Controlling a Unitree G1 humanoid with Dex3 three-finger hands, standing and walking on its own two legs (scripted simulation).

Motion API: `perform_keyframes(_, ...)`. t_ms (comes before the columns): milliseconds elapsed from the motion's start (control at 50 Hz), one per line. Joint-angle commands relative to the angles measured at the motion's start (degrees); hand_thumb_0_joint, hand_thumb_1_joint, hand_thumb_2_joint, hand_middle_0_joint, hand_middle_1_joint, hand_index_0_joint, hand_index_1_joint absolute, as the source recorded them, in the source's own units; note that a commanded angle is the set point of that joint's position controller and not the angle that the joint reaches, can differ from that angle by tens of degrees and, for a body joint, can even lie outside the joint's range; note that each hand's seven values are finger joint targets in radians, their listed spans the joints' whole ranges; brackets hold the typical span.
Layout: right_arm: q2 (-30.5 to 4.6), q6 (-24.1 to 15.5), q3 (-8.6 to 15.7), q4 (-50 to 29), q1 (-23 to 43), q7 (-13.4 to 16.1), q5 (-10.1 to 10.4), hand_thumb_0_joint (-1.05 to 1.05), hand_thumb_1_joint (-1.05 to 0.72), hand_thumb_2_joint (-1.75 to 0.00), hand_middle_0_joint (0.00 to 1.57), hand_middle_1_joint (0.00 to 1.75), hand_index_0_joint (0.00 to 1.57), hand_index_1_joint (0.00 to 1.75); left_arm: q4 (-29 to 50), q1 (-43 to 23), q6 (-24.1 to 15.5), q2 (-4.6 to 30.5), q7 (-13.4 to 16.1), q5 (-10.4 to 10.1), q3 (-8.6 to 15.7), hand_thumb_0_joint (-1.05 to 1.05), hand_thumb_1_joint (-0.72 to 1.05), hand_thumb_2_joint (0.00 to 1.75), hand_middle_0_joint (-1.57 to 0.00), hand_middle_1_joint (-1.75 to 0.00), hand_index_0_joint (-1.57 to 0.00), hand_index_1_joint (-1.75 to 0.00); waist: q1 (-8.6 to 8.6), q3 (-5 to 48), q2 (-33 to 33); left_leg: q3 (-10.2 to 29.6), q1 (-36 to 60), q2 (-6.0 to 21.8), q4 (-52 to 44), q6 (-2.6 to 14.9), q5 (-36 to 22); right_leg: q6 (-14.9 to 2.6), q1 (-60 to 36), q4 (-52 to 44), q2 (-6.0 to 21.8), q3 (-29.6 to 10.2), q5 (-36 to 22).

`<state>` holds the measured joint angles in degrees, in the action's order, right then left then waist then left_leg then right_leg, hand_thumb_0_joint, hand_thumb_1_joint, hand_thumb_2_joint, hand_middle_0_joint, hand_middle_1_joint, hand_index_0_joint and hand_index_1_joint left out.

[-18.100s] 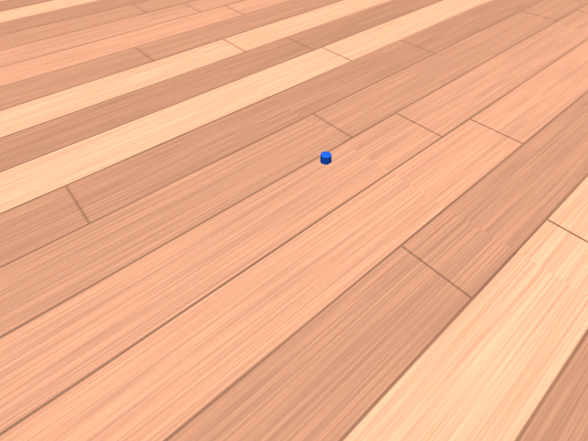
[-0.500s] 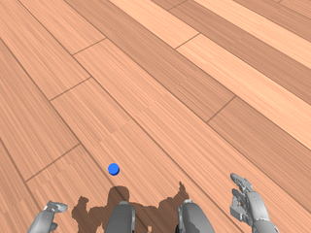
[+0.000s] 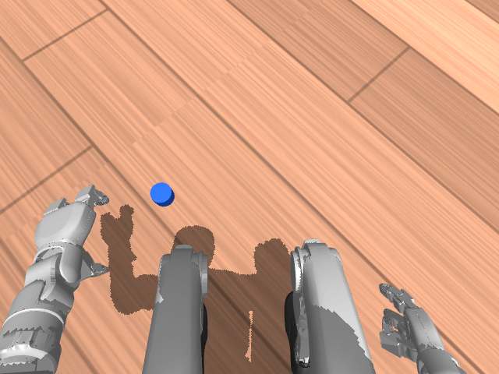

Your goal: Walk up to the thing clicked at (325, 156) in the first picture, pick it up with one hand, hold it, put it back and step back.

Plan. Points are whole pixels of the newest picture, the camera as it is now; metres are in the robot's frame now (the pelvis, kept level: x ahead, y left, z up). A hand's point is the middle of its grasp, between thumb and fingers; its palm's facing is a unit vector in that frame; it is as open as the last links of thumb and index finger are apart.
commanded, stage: rise first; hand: left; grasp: from above
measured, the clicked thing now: (162, 194) +0.49 +0.23 -0.43
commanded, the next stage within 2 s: approach in 1.40 s
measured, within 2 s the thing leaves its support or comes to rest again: neither
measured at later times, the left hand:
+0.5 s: hand (112, 213) +0.40 +0.29 -0.24, palm faces -0.46 -0.05 -0.89, open 13.5 cm
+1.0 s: hand (126, 202) +0.44 +0.28 -0.29, palm faces -0.45 -0.03 -0.89, open 13.3 cm
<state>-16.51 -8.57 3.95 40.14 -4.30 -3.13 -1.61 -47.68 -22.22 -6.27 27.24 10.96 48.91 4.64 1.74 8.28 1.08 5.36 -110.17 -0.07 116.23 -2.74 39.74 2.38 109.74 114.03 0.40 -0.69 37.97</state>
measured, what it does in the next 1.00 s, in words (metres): lowers itself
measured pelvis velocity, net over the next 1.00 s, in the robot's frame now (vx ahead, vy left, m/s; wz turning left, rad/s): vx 0.00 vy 0.01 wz -0.06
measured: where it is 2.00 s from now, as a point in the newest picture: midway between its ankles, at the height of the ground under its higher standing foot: (247, 354)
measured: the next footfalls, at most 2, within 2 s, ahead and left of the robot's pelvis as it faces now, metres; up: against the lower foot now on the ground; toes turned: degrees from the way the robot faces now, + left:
none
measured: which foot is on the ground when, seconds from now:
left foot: down 0.00-1.00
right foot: down 0.00-1.00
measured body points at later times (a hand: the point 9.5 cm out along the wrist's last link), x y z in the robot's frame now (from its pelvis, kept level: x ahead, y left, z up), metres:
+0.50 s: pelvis -0.02 +0.01 -0.09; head +0.19 +0.06 +0.31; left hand +0.42 +0.29 -0.19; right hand +0.05 -0.27 -0.20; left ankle +0.08 +0.14 -0.42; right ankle +0.09 -0.14 -0.42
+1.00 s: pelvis +0.00 +0.01 -0.12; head +0.23 +0.06 +0.27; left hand +0.45 +0.28 -0.24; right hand +0.05 -0.26 -0.23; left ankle +0.08 +0.14 -0.42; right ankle +0.09 -0.14 -0.42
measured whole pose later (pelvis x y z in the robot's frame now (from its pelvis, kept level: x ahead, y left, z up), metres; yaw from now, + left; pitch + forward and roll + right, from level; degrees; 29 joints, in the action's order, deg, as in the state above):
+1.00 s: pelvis +0.00 +0.01 -0.12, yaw -3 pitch +34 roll -7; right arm -14.3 -3.6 -0.6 44.8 -6.5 -7.8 -9.0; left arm -81.3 -49.2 -13.1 38.2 26.5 73.7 6.1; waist 11.4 4.3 -0.3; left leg 7.9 -131.2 -1.9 137.7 -2.0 41.0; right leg 3.8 128.5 132.7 -0.5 -0.2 38.8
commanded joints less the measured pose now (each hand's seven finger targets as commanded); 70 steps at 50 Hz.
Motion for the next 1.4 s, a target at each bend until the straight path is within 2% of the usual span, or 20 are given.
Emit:
perform_keyframes(0,-9.8,-0.3,4.4,-3.2,-9.0,0.2,-0.1,0.0,-0.88,-0.9,0.2,0.3,0.2,0.3,2.2,-15.0,-3.2,17.1,2.9,3.8,4.4,0.0,-0.42,0.93,-0.16,-0.97,-0.16,-0.97,1.26,36.7,0.4,-5.9,16.6,-1.5,-10.1,4.2,-7.0,-3.34,-20.2,-13.0,-1.1,3.3,-5.4)
perform_keyframes(120,-10.0,2.0,3.7,-1.7,-10.2,-0.1,-1.0,0.0,-0.9,-0.9,0.2,0.3,0.2,0.3,-6.6,-21.1,-5.4,19.5,5.4,9.1,4.0,0.0,-0.44,0.95,-0.15,-0.96,-0.16,-0.95,2.99,32.7,1.4,-5.6,11.2,-2.1,-7.1,4.44,-0.9,-3.66,-13.6,-9.6,-1.5,4.6,1.3)
perform_keyframes(180,-10.3,3.1,3.0,-1.0,-10.8,-0.6,-1.6,0.0,-0.9,-0.9,0.2,0.3,0.2,0.3,-7.9,-25.1,-6.4,21.7,7.1,11.6,4.3,0.0,-0.45,0.96,-0.17,-0.9,-0.16,-0.91,3.42,33.6,3.8,-5.0,12.4,-2.1,-6.0,4.29,-3.2,-3.9,-11.0,-6.8,-1.4,5.7,-1.4)
perform_keyframes(240,-11.1,3.6,2.8,-0.7,-11.0,-0.9,-2.2,0.0,-0.9,-0.9,0.2,0.3,0.2,0.3,-10.4,-28.8,-7.2,20.8,8.4,14.3,2.7,0.0,-0.44,0.96,-0.17,-0.88,-0.16,-0.89,5.04,31.5,6.7,-4.2,12.6,-2.0,-4.9,4.1,-2.5,-4.15,-5.7,-4.4,-1.3,6.7,-1.8)
perform_keyframes(260,-11.1,3.7,2.6,-0.9,-10.2,-1.1,-2.4,0.0,-0.9,-0.9,0.2,0.3,0.2,0.3,-10.8,-29.1,-7.5,22.1,9.1,14.7,3.8,0.0,-0.43,0.95,-0.19,-0.86,-0.17,-0.87,4.26,31.3,7.4,-3.9,12.7,-2.0,-5.2,3.87,-1.8,-4.3,-4.7,-3.4,-1.3,6.9,-1.2)
perform_keyframes(320,-11.5,4.2,2.1,0.4,-11.2,-1.6,-3.2,0.0,-0.9,-0.9,0.2,0.3,0.2,0.3,-13.7,-31.2,-7.8,23.8,10.4,17.6,3.9,0.0,-0.43,0.95,-0.2,-0.83,-0.18,-0.85,4.73,32.1,9.9,-4.0,13.5,-2.0,-3.8,3.73,-3.3,-4.47,-3.1,-1.6,-1.2,7.4,-2.7)
perform_keyframes(420,-12.1,4.6,1.9,1.3,-12.4,-2.3,-4.2,0.0,-0.9,-0.9,0.2,0.3,0.2,0.3,-17.4,-34.7,-8.2,22.8,12.3,20.5,2.7,0.0,-0.42,0.93,-0.21,-0.81,-0.19,-0.83,6.6,33.1,11.2,-3.5,14.1,-1.8,-1.3,3.58,-7.9,-4.3,-0.9,1.0,-1.0,8.0,-7.1)
perform_keyframes(540,-12.2,5.0,1.6,2.3,-12.2,-3.0,-5.5,0.0,-0.9,-0.9,0.2,0.3,0.2,0.3,-21.7,-38.3,-9.3,24.4,14.5,23.6,2.7,0.0,-0.39,0.91,-0.21,-0.81,-0.2,-0.82,7.78,31.0,11.5,-3.5,10.2,-2.1,0.0,3.95,-3.0,-4.25,1.9,2.6,-1.2,8.5,-3.3)
perform_keyframes(560,-12.0,4.8,1.5,1.9,-11.3,-3.0,-5.6,0.0,-0.89,-0.9,0.2,0.3,0.2,0.3,-22.4,-38.8,-9.3,23.0,14.8,23.8,1.7,0.0,-0.39,0.91,-0.21,-0.81,-0.2,-0.82,7.81,30.3,10.9,-3.5,9.8,-2.0,0.4,4.0,-2.1,-4.21,2.7,2.5,-1.2,8.5,-2.7)
perform_keyframes(620,-12.1,4.7,1.1,2.7,-11.9,-3.2,-6.2,0.0,-0.89,-0.9,0.2,0.3,0.2,0.3,-23.6,-40.4,-9.2,24.9,16.0,24.2,3.2,0.0,-0.38,0.89,-0.21,-0.84,-0.21,-0.84,8.04,32.7,11.6,-3.8,10.2,-2.1,2.1,4.11,-4.9,-4.07,2.2,3.7,-1.3,8.4,-5.1)
perform_keyframes(720,-11.7,4.5,0.6,3.3,-12.7,-3.5,-6.8,0.0,-0.9,-0.9,0.2,0.3,0.2,0.3,-26.8,-40.8,-7.9,23.4,17.7,24.7,2.8,0.0,-0.39,0.9,-0.21,-0.84,-0.2,-0.85,8.66,33.2,11.0,-4.2,9.6,-2.1,3.8,4.31,-8.2,-4.08,2.1,5.0,-1.4,8.4,-8.1)
perform_keyframes(740,-11.8,4.4,0.7,3.3,-12.6,-3.6,-6.8,0.0,-0.9,-0.9,0.2,0.3,0.2,0.3,-25.6,-43.0,-7.9,23.9,17.7,24.5,2.7,0.0,-0.38,0.89,-0.22,-0.83,-0.21,-0.84,9.31,33.2,12.0,-3.8,9.4,-2.0,3.6,4.18,-7.6,-4.0,2.9,5.5,-1.3,8.6,-7.7)
perform_keyframes(800,-11.5,4.6,0.4,3.6,-12.9,-3.7,-6.9,0.0,-0.9,-0.9,0.2,0.3,0.2,0.3,-25.7,-43.4,-7.5,24.7,17.7,24.8,2.7,0.0,-0.39,0.89,-0.21,-0.85,-0.21,-0.85,9.05,34.7,13.0,-4.2,10.1,-2.1,4.6,4.22,-9.1,-4.23,1.7,5.9,-1.6,8.5,-9.0)
perform_keyframes(840,-11.7,4.6,0.2,3.5,-13.4,-3.9,-7.3,0.0,-0.9,-0.9,0.2,0.3,0.2,0.3,-26.4,-42.3,-7.1,24.6,18.0,24.0,3.8,0.0,-0.39,0.89,-0.19,-0.87,-0.2,-0.87,9.24,34.3,12.1,-4.1,9.3,-2.1,4.7,4.35,-9.7,-3.97,1.3,6.2,-1.4,8.5,-9.7)
perform_keyframes(860,-11.5,4.6,0.4,3.5,-13.3,-4.0,-7.2,0.0,-0.9,-0.9,0.2,0.3,0.2,0.3,-26.5,-42.1,-6.9,23.7,17.9,24.0,3.0,0.0,-0.4,0.9,-0.2,-0.87,-0.2,-0.87,9.21,34.5,12.6,-4.2,9.7,-2.0,4.9,4.28,-9.9,-4.11,1.5,6.3,-1.5,8.6,-9.9)
perform_keyframes(1040,-11.5,5.1,-0.2,3.6,-14.2,-4.3,-7.4,0.0,-0.9,-0.9,0.2,0.3,0.2,0.3,-26.2,-42.2,-7.4,25.2,17.2,23.7,3.8,0.0,-0.41,0.91,-0.18,-0.9,-0.18,-0.9,9.84,35.3,12.0,-4.3,8.0,-2.1,7.0,4.48,-12.3,-3.92,-0.8,6.9,-1.7,8.2,-12.7)
perform_keyframes(1220,-12.6,5.2,-0.7,3.5,-14.0,-4.6,-7.6,0.0,-0.9,-0.9,0.2,0.3,0.2,0.3,-29.0,-42.6,-8.5,26.4,18.0,24.4,4.2,0.0,-0.43,0.92,-0.16,-0.92,-0.17,-0.92,10.18,33.1,12.2,-3.9,6.8,-2.0,7.7,4.32,-10.3,-4.15,1.3,7.6,-2.0,8.9,-10.8)
perform_keyframes(1240,-12.3,5.2,-1.1,3.3,-14.2,-4.8,-7.9,0.0,-0.9,-0.9,0.2,0.3,0.2,0.3,-29.1,-43.0,-8.5,25.9,18.2,24.4,3.9,0.0,-0.44,0.93,-0.16,-0.93,-0.16,-0.92,10.99,32.4,12.6,-4.0,5.9,-2.1,7.7,4.45,-10.1,-4.01,0.6,7.4,-2.0,8.9,-10.9)
perform_keyframes(1320,-12.7,5.0,-1.4,3.6,-13.8,-4.8,-8.3,0.0,-0.9,-0.9,0.2,0.3,0.2,0.3,-28.8,-43.3,-8.5,26.5,18.8,24.4,4.0,0.0,-0.44,0.93,-0.15,-0.94,-0.16,-0.93,10.61,33.1,13.2,-4.0,6.8,-2.0,7.8,4.35,-10.2,-3.92,1.0,7.7,-2.1,8.9,-10.9)
perform_keyframes(1380,-13.3,4.8,-1.5,3.7,-14.2,-4.9,-8.3,0.0,-0.9,-0.9,0.2,0.3,0.2,0.3,-29.7,-44.7,-8.4,27.4,19.1,24.5,4.1,0.0,-0.44,0.93,-0.16,-0.93,-0.16,-0.93,11.77,32.2,12.9,-3.8,5.4,-2.0,8.6,4.51,-9.4,-3.95,1.4,7.9,-2.1,9.1,-10.8)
